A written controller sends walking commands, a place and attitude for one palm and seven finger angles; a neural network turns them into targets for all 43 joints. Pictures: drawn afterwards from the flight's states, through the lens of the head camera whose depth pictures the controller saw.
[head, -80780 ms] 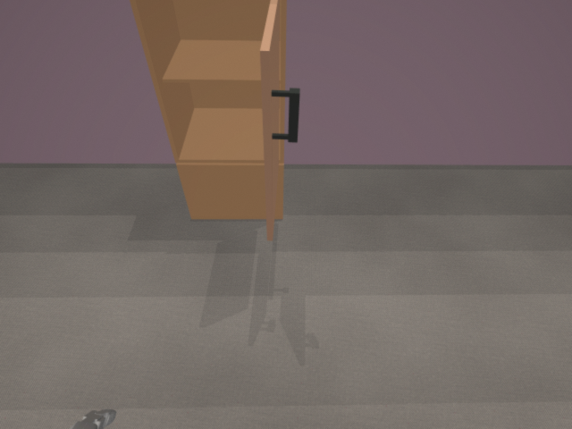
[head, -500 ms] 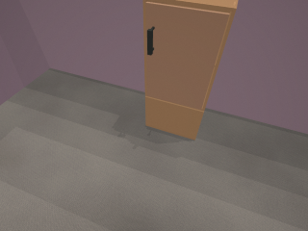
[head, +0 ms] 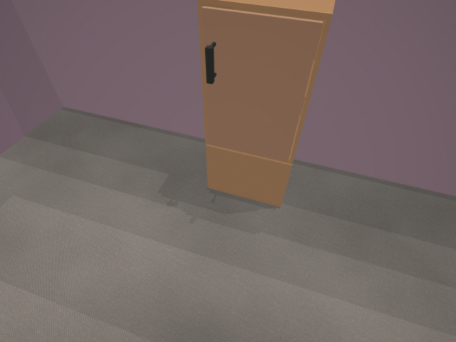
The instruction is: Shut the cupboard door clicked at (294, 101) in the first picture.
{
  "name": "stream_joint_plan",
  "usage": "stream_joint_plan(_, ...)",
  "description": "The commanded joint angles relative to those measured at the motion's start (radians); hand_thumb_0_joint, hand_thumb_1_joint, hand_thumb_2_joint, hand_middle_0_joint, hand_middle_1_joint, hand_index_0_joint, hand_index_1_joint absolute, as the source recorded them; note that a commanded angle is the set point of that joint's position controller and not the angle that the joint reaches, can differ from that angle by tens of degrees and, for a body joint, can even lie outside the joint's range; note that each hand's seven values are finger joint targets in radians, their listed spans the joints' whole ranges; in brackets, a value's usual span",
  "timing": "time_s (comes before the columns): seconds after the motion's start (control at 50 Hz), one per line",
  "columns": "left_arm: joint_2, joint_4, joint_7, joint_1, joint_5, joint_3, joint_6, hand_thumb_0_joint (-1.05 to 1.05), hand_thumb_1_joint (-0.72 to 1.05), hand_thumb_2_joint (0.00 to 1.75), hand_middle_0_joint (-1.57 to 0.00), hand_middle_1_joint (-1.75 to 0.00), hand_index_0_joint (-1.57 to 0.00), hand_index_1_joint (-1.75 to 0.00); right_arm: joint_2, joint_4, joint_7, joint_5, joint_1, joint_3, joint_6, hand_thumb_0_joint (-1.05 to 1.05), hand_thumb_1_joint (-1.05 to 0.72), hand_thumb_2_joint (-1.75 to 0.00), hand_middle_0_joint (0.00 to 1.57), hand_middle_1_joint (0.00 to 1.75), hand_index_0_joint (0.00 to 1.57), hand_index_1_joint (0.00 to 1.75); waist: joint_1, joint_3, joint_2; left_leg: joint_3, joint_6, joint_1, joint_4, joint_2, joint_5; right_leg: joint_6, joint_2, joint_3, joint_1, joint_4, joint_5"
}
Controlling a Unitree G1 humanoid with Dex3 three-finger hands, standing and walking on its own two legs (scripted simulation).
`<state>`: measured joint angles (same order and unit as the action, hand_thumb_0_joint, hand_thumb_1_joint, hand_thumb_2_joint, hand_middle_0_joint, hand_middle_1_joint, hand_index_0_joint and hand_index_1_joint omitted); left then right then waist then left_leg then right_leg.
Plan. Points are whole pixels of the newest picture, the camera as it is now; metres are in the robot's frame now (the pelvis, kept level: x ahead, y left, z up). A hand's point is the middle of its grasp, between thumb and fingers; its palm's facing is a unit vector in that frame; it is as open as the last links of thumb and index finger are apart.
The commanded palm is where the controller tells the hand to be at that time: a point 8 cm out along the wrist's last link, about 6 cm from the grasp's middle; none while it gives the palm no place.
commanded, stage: look to check the result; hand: left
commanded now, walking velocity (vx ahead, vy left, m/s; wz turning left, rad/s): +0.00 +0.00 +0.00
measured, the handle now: (212, 62) +1.01 +0.11 +0.02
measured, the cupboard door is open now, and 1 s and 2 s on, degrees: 0 0 0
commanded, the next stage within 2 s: stand and wait in 0.54 s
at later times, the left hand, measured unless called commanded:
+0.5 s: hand out of the picture +0.07 +0.22 -0.16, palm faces -0.01 -0.95 -0.31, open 7.4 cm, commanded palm none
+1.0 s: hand out of the picture +0.08 +0.21 -0.16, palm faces -0.01 -0.96 -0.29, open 7.4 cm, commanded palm none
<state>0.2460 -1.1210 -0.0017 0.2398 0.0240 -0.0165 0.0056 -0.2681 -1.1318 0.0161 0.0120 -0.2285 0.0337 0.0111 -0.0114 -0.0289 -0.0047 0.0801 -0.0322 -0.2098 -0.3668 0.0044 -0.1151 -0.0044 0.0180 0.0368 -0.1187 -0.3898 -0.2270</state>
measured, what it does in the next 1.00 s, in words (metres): stands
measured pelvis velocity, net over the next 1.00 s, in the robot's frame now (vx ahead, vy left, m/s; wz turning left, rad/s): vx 0.04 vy -0.02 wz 0.00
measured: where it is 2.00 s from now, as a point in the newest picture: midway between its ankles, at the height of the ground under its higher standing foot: outside the picture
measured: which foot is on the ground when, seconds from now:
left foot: down 0.00-1.00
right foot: down 0.00-1.00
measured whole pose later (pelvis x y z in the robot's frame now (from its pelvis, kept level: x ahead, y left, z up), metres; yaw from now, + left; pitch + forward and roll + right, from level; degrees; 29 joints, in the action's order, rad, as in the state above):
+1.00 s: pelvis +0.04 -0.02 +0.00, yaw +0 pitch -2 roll +0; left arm 0.27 -1.14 -0.01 0.18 0.02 -0.01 0.00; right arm -0.28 -1.14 0.02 0.01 -0.15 0.01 0.00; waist -0.01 -0.04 -0.01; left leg 0.07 0.00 -0.14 -0.32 0.02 -0.15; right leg 0.01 0.00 0.04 -0.02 -0.29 -0.24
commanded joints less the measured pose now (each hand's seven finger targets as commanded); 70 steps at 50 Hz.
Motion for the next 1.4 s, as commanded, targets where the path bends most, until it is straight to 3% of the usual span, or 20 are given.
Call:
stream_joint_plan(0.0, 0.192, 0.036, -0.013, 0.009, -0.006, -0.031, -0.025, 0.00, 0.90, 0.90, -0.20, -0.30, -0.20, -0.30, -0.164, 0.060, 0.007, -0.001, 0.020, 0.021, -0.027, 0.00, -0.90, -0.90, 0.20, 0.30, 0.20, 0.30, 0.008, -0.027, -0.002, -0.146, -0.002, 0.055, 0.090, 0.114, -0.110, 0.057, 0.094, -0.104, -0.107, 0.122, -0.052)
stream_joint_plan(0.2, 0.205, 0.031, -0.015, -0.031, -0.009, -0.026, -0.030, 0.00, 0.90, 0.90, -0.20, -0.30, -0.20, -0.30, -0.184, 0.059, 0.007, -0.002, 0.061, 0.014, -0.030, 0.00, -0.90, -0.90, 0.20, 0.30, 0.20, 0.30, 0.006, 0.007, 0.001, -0.138, 0.002, 0.098, 0.073, 0.124, 0.023, 0.052, 0.102, -0.100, -0.061, 0.133, 0.053)
stream_joint_plan(0.64, 0.216, 0.029, -0.020, -0.062, -0.011, -0.024, -0.034, 0.00, 0.90, 0.90, -0.20, -0.30, -0.20, -0.30, -0.188, 0.051, 0.008, -0.001, 0.097, 0.003, -0.030, 0.00, -0.90, -0.90, 0.20, 0.30, 0.20, 0.30, 0.006, 0.043, 0.014, -0.129, 0.008, 0.141, 0.067, 0.131, 0.145, 0.046, 0.114, -0.086, 0.012, 0.138, 0.209)
stream_joint_plan(0.72, 0.210, 0.026, -0.020, -0.058, -0.011, -0.023, -0.031, 0.00, 0.90, 0.90, -0.20, -0.30, -0.20, -0.30, -0.182, 0.049, 0.009, -0.001, 0.098, 0.001, -0.028, 0.00, -0.90, -0.90, 0.20, 0.30, 0.20, 0.30, 0.006, 0.015, 0.014, -0.127, 0.009, 0.134, 0.071, 0.131, 0.129, 0.045, 0.113, -0.083, 0.000, 0.147, 0.190)
stream_joint_plan(1.06, 0.190, 0.020, -0.024, -0.031, -0.012, -0.024, -0.031, 0.00, 0.90, 0.90, -0.20, -0.30, -0.20, -0.30, -0.162, 0.039, 0.014, -0.002, 0.068, -0.004, -0.028, 0.00, -0.90, -0.90, 0.20, 0.30, 0.20, 0.30, 0.007, 0.027, 0.009, -0.116, 0.011, 0.149, 0.065, 0.131, 0.165, 0.047, 0.112, -0.083, 0.029, 0.142, 0.249)
stream_joint_plan(1.18, 0.177, 0.015, -0.024, -0.022, -0.013, -0.020, -0.028, 0.00, 0.90, 0.90, -0.20, -0.30, -0.20, -0.30, -0.151, 0.037, 0.014, -0.001, 0.062, -0.005, -0.025, 0.00, -0.90, -0.90, 0.20, 0.30, 0.20, 0.30, 0.007, -0.014, 0.007, -0.116, 0.013, 0.135, 0.074, 0.126, 0.118, 0.046, 0.109, -0.086, 0.007, 0.156, 0.195)
stream_joint_plan(1.3, 0.173, 0.016, -0.026, -0.009, -0.013, -0.022, -0.032, 0.00, 0.90, 0.90, -0.20, -0.30, -0.20, -0.30, -0.148, 0.037, 0.016, -0.003, 0.050, -0.004, -0.026, 0.00, -0.90, -0.90, 0.20, 0.30, 0.20, 0.30, 0.007, 0.011, 0.025, -0.113, 0.011, 0.150, 0.064, 0.128, 0.141, 0.048, 0.107, -0.084, 0.016, 0.149, 0.232)
stream_joint_plan(1.38, 0.168, 0.014, -0.027, -0.005, -0.013, -0.021, -0.030, 0.00, 0.90, 0.90, -0.20, -0.30, -0.20, -0.30, -0.139, 0.033, 0.017, -0.002, 0.044, -0.006, -0.027, 0.00, -0.90, -0.90, 0.20, 0.30, 0.20, 0.30, 0.007, 0.007, 0.006, -0.111, 0.012, 0.144, 0.065, 0.127, 0.148, 0.048, 0.108, -0.087, 0.022, 0.147, 0.240)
